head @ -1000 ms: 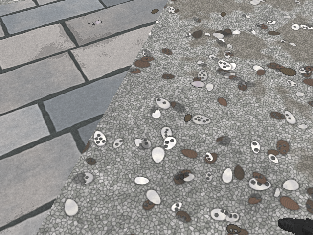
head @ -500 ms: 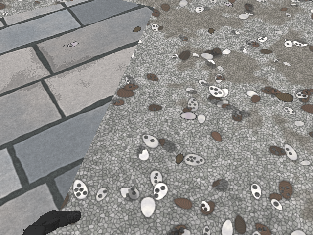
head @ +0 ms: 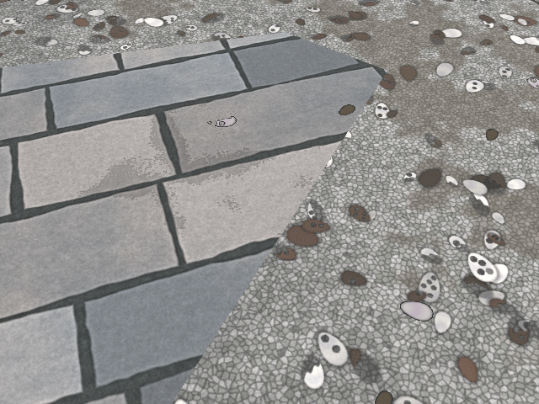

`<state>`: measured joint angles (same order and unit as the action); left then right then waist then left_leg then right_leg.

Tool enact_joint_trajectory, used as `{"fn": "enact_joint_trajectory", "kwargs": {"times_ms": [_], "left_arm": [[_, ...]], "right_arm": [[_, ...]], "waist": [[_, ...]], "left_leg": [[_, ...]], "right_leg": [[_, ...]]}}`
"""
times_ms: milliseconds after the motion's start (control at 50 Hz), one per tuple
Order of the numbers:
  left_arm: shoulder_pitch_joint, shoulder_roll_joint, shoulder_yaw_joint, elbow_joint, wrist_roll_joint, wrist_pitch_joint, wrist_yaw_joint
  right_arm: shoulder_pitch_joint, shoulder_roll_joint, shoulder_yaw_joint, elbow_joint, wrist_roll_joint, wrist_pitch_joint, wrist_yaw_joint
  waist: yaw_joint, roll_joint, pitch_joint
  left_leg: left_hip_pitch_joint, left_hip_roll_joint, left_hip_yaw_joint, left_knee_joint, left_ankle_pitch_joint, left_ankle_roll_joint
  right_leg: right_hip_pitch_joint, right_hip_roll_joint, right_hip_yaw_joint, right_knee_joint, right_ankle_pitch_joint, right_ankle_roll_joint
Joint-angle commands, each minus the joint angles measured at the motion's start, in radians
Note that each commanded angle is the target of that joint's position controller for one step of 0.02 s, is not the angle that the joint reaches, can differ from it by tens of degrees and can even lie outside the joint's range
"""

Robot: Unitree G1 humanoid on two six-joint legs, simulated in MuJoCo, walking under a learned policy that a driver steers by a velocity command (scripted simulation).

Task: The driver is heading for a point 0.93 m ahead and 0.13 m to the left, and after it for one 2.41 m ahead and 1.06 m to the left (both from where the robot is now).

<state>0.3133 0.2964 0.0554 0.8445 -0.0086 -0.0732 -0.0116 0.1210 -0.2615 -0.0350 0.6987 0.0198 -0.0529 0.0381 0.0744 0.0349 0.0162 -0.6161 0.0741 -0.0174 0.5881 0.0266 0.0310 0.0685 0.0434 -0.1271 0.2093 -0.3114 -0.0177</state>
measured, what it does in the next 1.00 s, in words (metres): walks ahead, turning left: left foot, then right foot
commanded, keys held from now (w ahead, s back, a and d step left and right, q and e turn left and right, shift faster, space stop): w+q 0.34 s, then w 0.66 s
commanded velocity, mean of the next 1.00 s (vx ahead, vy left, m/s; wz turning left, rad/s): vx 0.50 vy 0.00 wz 0.29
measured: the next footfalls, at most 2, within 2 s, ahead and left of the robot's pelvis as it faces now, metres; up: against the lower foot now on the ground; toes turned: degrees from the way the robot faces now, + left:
left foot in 0.08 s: +0.22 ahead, +0.12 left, +0.00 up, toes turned +4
right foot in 0.54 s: +0.53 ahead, -0.04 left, +0.00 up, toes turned +16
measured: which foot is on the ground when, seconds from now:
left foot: up 0.00-0.06, down 0.08-0.58, up 0.60-1.00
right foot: down 0.00-0.08, up 0.10-0.52, down 0.54-1.00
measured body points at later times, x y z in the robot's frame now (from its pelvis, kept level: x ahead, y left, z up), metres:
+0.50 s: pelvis +0.30 +0.04 +0.00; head +0.32 +0.05 +0.45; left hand +0.47 +0.32 -0.08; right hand +0.41 -0.24 -0.11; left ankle +0.18 +0.12 -0.74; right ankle +0.49 -0.06 -0.71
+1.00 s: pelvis +0.57 +0.09 +0.00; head +0.60 +0.10 +0.45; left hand +0.47 +0.35 -0.12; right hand +0.86 -0.06 -0.07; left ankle +0.69 +0.27 -0.70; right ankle +0.49 -0.05 -0.74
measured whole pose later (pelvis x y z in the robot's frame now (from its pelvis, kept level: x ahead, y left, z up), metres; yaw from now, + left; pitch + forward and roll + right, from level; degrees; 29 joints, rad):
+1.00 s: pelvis +0.57 +0.09 +0.00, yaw +17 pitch +2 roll -1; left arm 0.40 0.28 0.05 0.86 -0.02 -0.06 -0.01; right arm 0.05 -0.25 -0.03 0.67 0.01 -0.07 0.03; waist 0.11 0.03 0.02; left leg -0.59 0.06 -0.03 0.54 0.02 0.01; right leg 0.02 0.05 -0.01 0.24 -0.30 -0.03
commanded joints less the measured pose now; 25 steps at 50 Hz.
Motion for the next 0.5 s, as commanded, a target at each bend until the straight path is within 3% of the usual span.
{"fn": "enact_joint_trajectory", "kwargs": {"times_ms": [20, 40, 60, 80, 100, 120, 140, 160, 180, 200, 260, 300, 360, 440, 500], "left_arm": [[-0.005, 0.188, 0.050, -0.035, -0.010, 0.014, 0.016], [-0.021, 0.200, 0.054, -0.040, -0.010, 0.024, 0.023], [-0.032, 0.190, 0.050, -0.048, -0.007, 0.034, 0.032], [-0.017, 0.153, 0.031, -0.073, 0.013, 0.031, 0.041], [0.089, 0.018, -0.016, -0.122, 0.038, 0.002, 0.023], [0.008, 0.100, -0.003, -0.113, 0.008, -0.035, 0.006], [-0.086, 0.145, 0.008, -0.147, -0.027, -0.059, -0.005], [-0.124, 0.133, 0.002, -0.159, -0.020, -0.071, -0.003], [-0.144, 0.134, 0.008, -0.160, 0.006, -0.073, 0.003], [-0.133, 0.139, 0.014, -0.162, 0.015, -0.064, 0.004], [-0.107, 0.106, 0.010, -0.166, 0.024, -0.033, 0.005], [-0.172, 0.081, 0.001, -0.187, 0.026, -0.025, 0.009], [-0.279, 0.052, -0.011, -0.208, 0.021, -0.030, 0.002], [-0.351, 0.074, -0.005, -0.228, 0.006, -0.044, -0.015], [-0.327, 0.103, 0.010, -0.231, 0.007, -0.052, -0.021]], "right_arm": [[-0.075, -0.098, -0.031, -0.108, -0.005, -0.015, 0.015], [-0.005, -0.125, -0.047, -0.097, -0.007, -0.012, 0.015], [0.141, -0.168, -0.075, -0.060, -0.005, -0.010, 0.010], [0.315, -0.252, -0.108, -0.027, -0.003, -0.002, -0.005], [0.318, -0.352, -0.123, -0.028, 0.007, -0.006, -0.008], [0.351, -0.250, -0.097, -0.043, 0.009, -0.011, -0.007], [0.313, -0.210, -0.084, -0.040, -0.002, -0.016, -0.010], [0.254, -0.196, -0.079, -0.050, -0.003, -0.017, -0.013], [0.191, -0.171, -0.071, -0.064, -0.006, -0.014, -0.014], [0.154, -0.152, -0.062, -0.080, -0.017, -0.014, -0.018], [0.132, -0.163, -0.066, -0.085, -0.011, -0.015, -0.031], [0.150, -0.190, -0.075, -0.073, -0.007, -0.014, -0.044], [0.185, -0.195, -0.076, -0.052, -0.002, -0.007, -0.054], [0.263, -0.180, -0.069, -0.005, 0.003, -0.005, -0.053], [0.267, -0.183, -0.071, 0.011, -0.003, 0.004, -0.053]], "waist": [[-0.027, -0.099, 0.030], [-0.070, -0.113, -0.024], [-0.149, -0.095, -0.107], [-0.216, 0.002, -0.222], [-0.113, 0.258, -0.318], [-0.184, 0.150, -0.395], [-0.196, 0.110, -0.255], [-0.165, 0.016, -0.180], [-0.129, -0.026, -0.117], [-0.094, -0.001, -0.098], [-0.056, 0.009, -0.064], [-0.071, 0.009, -0.031], [-0.117, 0.033, -0.017], [-0.157, 0.047, -0.006], [-0.134, 0.073, 0.003]], "left_leg": [[0.007, -0.040, 0.046, -0.020, -0.129, 0.047], [0.111, -0.077, 0.081, -0.024, -0.166, 0.067], [0.312, -0.123, 0.102, -0.065, -0.133, 0.098], [0.624, -0.011, -0.095, -0.063, -0.104, 0.162], [0.977, 0.227, -0.647, -0.149, -0.277, 0.358], [1.040, 0.253, -0.791, -0.262, -0.394, 0.365], [0.947, 0.221, -0.641, -0.276, -0.321, 0.315], [0.814, 0.181, -0.532, -0.276, -0.225, 0.285], [0.679, 0.148, -0.449, -0.294, -0.113, 0.267], [0.586, 0.124, -0.404, -0.317, -0.028, 0.264], [0.444, 0.092, -0.328, -0.361, 0.074, 0.277], [0.383, 0.060, -0.273, -0.373, 0.076, 0.260], [0.336, 0.006, -0.215, -0.360, -0.023, 0.205], [0.425, 0.057, -0.269, -0.313, -0.103, 0.182], [0.526, 0.105, -0.326, -0.242, -0.043, 0.162]], "right_leg": [[0.044, -0.315, 0.049, 0.072, 0.677, -0.124], [0.047, -0.303, 0.024, 0.186, 0.855, -0.106], [-0.009, -0.264, -0.021, 0.386, 0.935, -0.074], [-0.236, -0.222, -0.038, 0.691, 0.705, -0.032], [-0.699, -0.004, 0.027, 1.042, -0.163, 0.035], [-0.830, -0.011, 0.216, 1.150, -0.259, 0.024], [-0.900, -0.060, 0.223, 1.144, -0.172, 0.003], [-0.876, -0.103, 0.215, 1.073, -0.092, -0.004], [-0.823, -0.129, 0.209, 0.984, -0.047, 0.005], [-0.754, -0.148, 0.215, 0.941, -0.016, 0.014], [-0.693, -0.145, 0.189, 0.823, 0.018, 0.061], [-0.686, -0.128, 0.174, 0.684, 0.128, 0.086], [-0.599, -0.083, 0.163, 0.447, 0.353, 0.093], [-0.567, -0.072, 0.181, 0.328, 0.424, 0.062], [-0.556, -0.070, 0.179, 0.290, 0.300, 0.012]]}}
